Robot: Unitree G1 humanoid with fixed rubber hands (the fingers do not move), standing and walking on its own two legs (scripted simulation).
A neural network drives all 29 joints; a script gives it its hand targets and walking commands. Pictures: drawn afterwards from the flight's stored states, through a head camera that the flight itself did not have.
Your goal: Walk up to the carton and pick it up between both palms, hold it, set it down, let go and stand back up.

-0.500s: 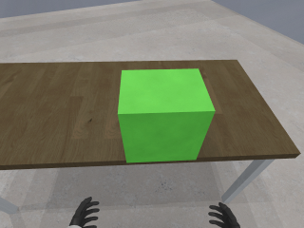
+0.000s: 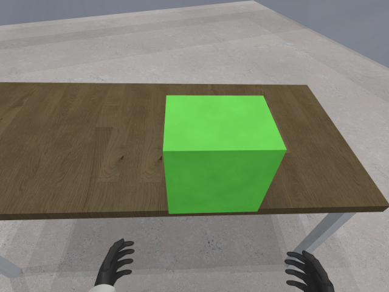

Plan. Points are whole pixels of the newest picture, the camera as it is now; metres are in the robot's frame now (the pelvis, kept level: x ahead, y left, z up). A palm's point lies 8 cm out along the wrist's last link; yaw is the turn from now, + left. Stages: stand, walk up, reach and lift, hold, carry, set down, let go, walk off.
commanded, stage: reach and lift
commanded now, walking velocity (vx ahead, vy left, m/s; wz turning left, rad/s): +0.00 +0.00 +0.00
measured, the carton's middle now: (214, 156) +0.45 +0.00 +0.02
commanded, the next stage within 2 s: none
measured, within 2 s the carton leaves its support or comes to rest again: neither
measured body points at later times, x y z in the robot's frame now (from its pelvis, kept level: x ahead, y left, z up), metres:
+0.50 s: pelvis +0.03 -0.01 +0.00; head +0.02 -0.01 +0.45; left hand +0.23 +0.20 -0.02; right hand +0.26 -0.24 -0.02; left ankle +0.03 +0.11 -0.74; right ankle -0.02 -0.09 -0.74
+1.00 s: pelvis +0.01 -0.02 +0.00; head -0.02 -0.02 +0.45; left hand +0.28 +0.20 +0.03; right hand +0.31 -0.24 +0.03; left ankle +0.03 +0.11 -0.74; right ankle -0.02 -0.09 -0.74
